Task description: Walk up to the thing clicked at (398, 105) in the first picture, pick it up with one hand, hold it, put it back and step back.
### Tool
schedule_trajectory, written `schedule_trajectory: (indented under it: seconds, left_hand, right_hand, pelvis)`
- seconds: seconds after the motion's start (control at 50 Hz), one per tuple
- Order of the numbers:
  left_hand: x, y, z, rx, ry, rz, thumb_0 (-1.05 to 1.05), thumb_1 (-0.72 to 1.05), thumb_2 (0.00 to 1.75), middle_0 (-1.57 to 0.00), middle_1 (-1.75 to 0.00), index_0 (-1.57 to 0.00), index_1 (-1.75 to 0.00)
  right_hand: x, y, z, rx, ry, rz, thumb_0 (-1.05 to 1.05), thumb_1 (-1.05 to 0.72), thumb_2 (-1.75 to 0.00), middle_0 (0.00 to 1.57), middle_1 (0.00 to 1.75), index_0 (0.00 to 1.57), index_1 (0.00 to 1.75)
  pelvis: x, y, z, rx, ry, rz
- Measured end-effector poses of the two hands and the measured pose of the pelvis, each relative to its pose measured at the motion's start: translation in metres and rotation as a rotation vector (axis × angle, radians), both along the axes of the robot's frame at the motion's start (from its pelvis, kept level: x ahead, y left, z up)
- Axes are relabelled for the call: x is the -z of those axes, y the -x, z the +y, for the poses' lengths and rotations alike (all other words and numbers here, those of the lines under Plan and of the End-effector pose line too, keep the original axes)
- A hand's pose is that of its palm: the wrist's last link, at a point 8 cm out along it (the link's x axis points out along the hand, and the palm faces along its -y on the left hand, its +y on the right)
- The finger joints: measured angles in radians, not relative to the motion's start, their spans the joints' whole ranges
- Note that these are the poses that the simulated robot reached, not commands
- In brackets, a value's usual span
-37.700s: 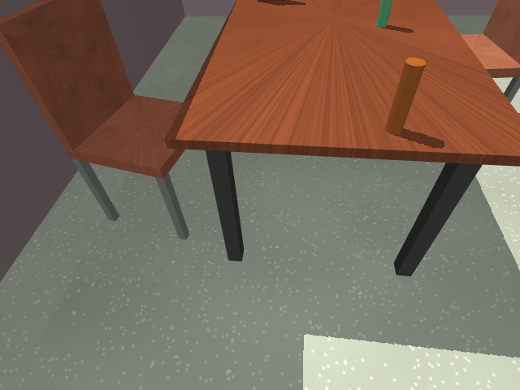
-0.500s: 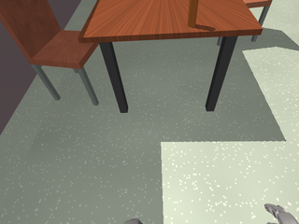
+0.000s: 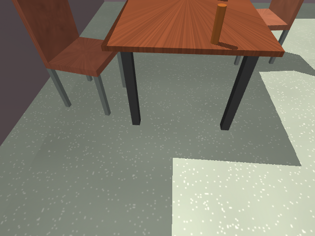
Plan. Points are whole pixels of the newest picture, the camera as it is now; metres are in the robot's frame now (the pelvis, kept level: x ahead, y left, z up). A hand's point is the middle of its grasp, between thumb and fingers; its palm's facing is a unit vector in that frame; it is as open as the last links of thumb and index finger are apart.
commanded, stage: step back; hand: right
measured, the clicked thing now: (217, 25) +1.05 -0.25 +0.07
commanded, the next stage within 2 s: stand in 0.94 s
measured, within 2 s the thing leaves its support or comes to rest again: neither
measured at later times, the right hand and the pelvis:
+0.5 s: hand out of the picture +0.09 -0.25 -0.16, palm faces -0.03 +0.93 -0.35, open 7.4 cm; pelvis +0.04 +0.01 +0.00, yaw +0 degrees
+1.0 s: hand out of the picture +0.17 -0.24 -0.14, palm faces -0.03 +0.94 -0.33, open 7.4 cm; pelvis +0.05 +0.01 +0.01, yaw +0 degrees
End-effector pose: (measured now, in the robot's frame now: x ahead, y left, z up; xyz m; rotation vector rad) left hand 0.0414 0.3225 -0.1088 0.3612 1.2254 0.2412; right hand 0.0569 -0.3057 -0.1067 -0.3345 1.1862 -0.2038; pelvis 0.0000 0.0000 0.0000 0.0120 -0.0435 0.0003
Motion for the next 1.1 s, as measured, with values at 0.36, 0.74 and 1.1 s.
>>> schedule_trajectory:
  seconds: [0.36,0.74,1.1]
  left_hand:
    - [-0.001,-0.087,-0.035,0.046,0.023,-0.124,0.01,0.9,0.9,-0.21,-0.3,-0.2,-0.3]
    - [0.004,-0.116,-0.005,0.018,0.047,-0.088,0.01,0.91,0.9,-0.21,-0.3,-0.2,-0.3]
    - [0.0,-0.077,-0.024,-0.007,0.062,0.003,0.01,0.91,0.9,-0.21,-0.3,-0.2,-0.3]
  right_hand:
    - [0.025,-0.035,-0.01,0.011,-0.014,0.057,0.01,-0.91,-0.9,0.2,0.3,0.2,0.3]
    - [0.005,-0.073,0.019,0.016,0.009,0.037,0.01,-0.91,-0.9,0.2,0.3,0.2,0.3]
    - [-0.002,-0.099,0.02,-0.021,-0.042,-0.026,0.0,-0.91,-0.9,0.2,0.3,0.2,0.3]
  pelvis:
    - [0.009,-0.03,-0.009,-0.006,0.009,0.016]
    - [-0.001,-0.05,0.013,0.002,0.014,0.015]
    - [-0.012,-0.051,0.002,-0.008,0.008,0.004]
